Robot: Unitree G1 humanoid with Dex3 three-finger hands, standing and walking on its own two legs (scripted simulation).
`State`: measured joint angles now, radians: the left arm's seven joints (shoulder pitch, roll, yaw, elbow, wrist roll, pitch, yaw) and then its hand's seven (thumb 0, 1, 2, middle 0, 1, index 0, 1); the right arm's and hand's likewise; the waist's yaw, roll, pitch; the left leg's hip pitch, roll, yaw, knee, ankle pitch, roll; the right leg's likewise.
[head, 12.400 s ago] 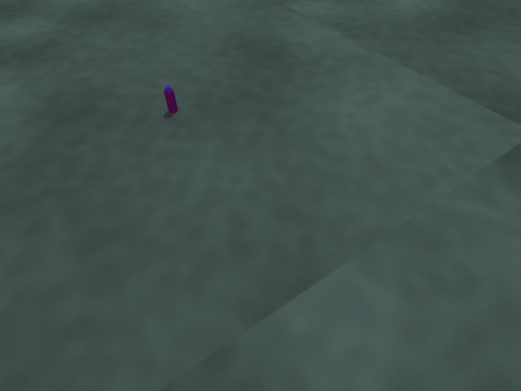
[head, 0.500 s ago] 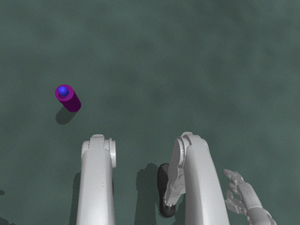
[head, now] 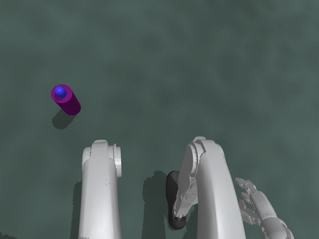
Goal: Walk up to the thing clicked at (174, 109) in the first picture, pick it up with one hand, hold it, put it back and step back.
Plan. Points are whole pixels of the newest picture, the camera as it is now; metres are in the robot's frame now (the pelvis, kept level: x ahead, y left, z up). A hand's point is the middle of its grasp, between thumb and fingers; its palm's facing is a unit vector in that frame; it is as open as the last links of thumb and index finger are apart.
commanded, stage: approach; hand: left
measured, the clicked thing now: (66, 99) +0.48 +0.28 -0.28
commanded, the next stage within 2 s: close in in 0.64 s
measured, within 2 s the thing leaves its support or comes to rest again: neither
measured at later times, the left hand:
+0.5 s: hand out of the picture +0.37 +0.41 -0.13, palm faces +0.29 -0.96 +0.05, open 17.6 cm
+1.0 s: hand (49, 115) +0.42 +0.32 -0.27, palm faces +0.35 -0.94 +0.07, open 17.5 cm
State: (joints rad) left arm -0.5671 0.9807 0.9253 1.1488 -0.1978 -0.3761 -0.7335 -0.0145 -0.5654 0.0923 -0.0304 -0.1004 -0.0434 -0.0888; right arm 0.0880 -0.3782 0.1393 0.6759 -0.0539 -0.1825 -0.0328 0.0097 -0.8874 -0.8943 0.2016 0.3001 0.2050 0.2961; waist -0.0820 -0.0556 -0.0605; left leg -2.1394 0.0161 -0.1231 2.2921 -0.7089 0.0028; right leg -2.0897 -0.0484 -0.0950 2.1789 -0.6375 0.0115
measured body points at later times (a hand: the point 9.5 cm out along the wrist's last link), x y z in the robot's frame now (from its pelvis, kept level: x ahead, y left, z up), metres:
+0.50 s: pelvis -0.01 +0.00 -0.05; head +0.22 +0.13 +0.32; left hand +0.35 +0.46 -0.13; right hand +0.18 -0.27 -0.11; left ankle +0.08 +0.12 -0.34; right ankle +0.11 -0.13 -0.34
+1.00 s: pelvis -0.02 +0.02 -0.09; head +0.23 +0.18 +0.24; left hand +0.39 +0.37 -0.27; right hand +0.13 -0.25 -0.12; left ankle +0.08 +0.12 -0.34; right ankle +0.11 -0.13 -0.34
